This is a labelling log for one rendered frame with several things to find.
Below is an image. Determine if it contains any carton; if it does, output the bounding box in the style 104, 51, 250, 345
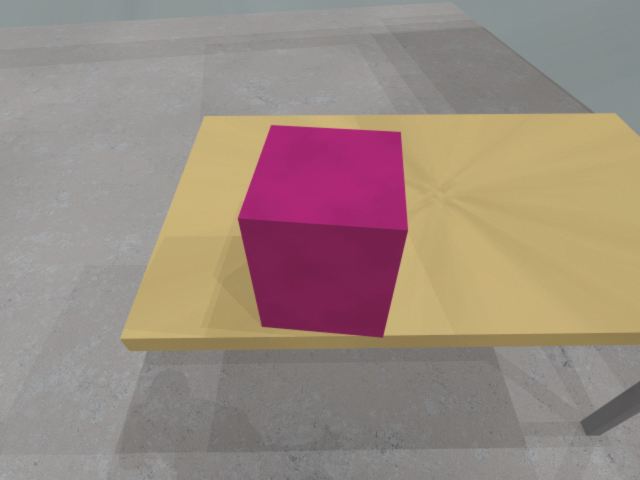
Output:
238, 125, 408, 338

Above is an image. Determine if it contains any table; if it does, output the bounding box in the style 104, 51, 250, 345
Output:
120, 113, 640, 436

